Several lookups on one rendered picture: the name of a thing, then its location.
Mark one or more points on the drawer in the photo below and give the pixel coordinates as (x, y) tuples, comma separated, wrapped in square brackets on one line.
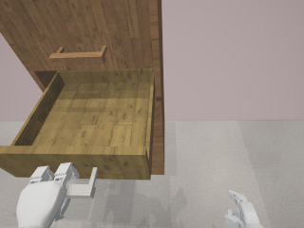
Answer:
[(100, 118)]

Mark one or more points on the cabinet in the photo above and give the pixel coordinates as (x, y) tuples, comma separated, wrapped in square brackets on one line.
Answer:
[(128, 32)]

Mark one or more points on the handle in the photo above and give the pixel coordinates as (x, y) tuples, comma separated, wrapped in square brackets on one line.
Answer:
[(77, 58), (83, 191)]

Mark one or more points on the right robot hand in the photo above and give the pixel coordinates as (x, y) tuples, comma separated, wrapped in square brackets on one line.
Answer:
[(245, 215)]

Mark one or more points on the left robot hand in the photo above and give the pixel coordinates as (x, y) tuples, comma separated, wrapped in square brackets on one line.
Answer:
[(43, 200)]

